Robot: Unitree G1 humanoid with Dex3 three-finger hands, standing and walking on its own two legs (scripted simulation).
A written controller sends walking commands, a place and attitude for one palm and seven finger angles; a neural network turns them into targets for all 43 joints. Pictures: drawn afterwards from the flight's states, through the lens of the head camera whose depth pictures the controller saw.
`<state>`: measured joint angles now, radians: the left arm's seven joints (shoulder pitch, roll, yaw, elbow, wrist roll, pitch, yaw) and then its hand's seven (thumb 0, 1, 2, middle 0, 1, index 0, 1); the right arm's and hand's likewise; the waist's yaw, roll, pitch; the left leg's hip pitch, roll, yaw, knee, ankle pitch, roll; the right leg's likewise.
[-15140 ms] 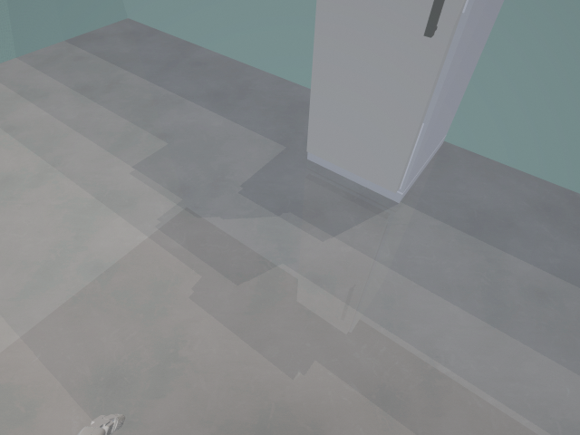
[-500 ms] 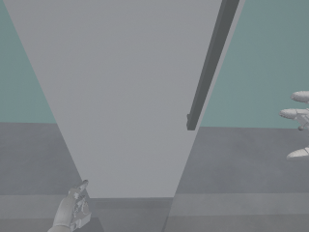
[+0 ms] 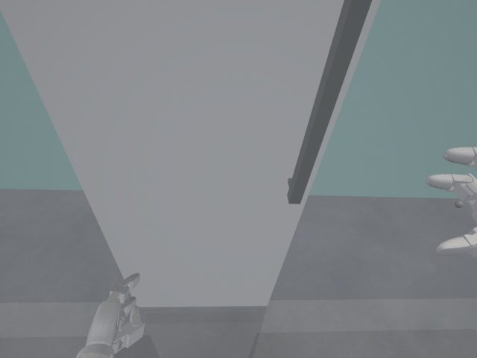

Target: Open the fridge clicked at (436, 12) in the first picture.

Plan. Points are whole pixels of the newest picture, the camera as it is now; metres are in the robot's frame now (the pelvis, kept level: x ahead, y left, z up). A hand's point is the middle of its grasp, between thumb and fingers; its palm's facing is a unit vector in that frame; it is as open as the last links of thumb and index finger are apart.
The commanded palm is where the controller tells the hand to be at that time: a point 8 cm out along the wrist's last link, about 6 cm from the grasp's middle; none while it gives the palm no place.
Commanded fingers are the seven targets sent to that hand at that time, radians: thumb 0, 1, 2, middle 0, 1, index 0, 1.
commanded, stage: move the hooked fingers beside the handle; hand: right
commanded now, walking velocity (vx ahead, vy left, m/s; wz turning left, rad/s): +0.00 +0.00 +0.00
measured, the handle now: (320, 99) +0.44 -0.11 +0.25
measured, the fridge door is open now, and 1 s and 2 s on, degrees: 0 0 0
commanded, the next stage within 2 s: none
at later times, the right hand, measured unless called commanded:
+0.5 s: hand (425, 188) +0.31 -0.25 +0.19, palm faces +0.05 +1.00 -0.08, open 14.0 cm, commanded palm +0.28 -0.29 +0.20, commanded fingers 0.00 0.50 -0.30 0.30 1.20 0.30 1.20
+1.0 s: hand (392, 172) +0.35 -0.22 +0.19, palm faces +0.04 +1.00 -0.05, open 14.0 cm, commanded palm +0.32 -0.26 +0.20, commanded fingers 0.00 0.50 -0.30 0.30 1.20 0.30 1.20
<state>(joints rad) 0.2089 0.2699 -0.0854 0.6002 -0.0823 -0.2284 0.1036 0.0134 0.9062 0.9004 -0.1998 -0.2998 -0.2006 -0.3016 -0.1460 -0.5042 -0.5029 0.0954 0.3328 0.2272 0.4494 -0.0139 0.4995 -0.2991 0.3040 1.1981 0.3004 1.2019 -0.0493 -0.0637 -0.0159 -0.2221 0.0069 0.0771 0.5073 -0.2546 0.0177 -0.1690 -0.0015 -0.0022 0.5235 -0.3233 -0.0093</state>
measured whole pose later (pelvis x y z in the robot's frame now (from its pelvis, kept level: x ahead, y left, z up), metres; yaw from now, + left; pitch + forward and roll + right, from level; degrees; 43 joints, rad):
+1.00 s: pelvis +0.00 +0.00 +0.00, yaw +0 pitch -1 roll +0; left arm 0.21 0.26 -0.07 0.62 -0.09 -0.17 0.11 0.01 0.91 0.90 -0.20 -0.30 -0.20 -0.30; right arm -0.36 -0.40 -0.34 0.25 0.26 0.23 0.29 -0.01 0.50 -0.30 0.30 1.20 0.30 1.20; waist -0.02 -0.05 -0.02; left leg -0.24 0.01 0.07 0.51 -0.25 0.02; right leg -0.17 0.00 -0.01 0.49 -0.31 -0.01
